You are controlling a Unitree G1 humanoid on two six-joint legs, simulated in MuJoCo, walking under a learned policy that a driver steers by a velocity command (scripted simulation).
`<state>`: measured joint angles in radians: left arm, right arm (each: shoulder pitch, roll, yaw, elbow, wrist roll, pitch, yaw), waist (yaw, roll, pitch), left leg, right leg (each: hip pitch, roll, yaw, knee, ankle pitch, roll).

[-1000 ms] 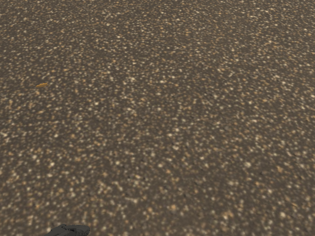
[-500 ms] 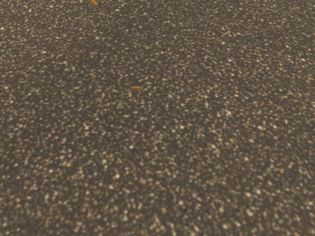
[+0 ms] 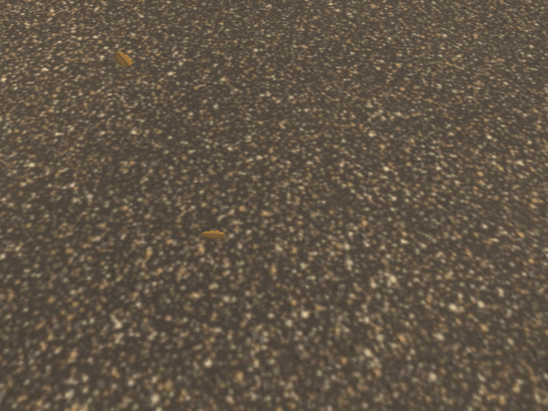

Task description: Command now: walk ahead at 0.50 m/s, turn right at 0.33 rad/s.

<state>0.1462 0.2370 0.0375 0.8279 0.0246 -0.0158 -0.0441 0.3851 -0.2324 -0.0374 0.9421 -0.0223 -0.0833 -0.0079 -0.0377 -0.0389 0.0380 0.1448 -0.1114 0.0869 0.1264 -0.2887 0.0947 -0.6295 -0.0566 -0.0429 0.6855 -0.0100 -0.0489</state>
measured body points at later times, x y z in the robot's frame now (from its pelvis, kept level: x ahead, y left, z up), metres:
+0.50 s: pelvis +0.28 -0.04 +0.01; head +0.31 -0.06 +0.46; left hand +0.35 +0.24 -0.12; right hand +0.41 -0.32 -0.10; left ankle +0.48 +0.08 -0.69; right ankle +0.19 -0.08 -0.73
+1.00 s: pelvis +0.55 -0.07 +0.01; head +0.58 -0.07 +0.46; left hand +0.79 +0.09 -0.11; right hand +0.44 -0.31 -0.12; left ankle +0.52 +0.03 -0.73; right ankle +0.63 -0.25 -0.69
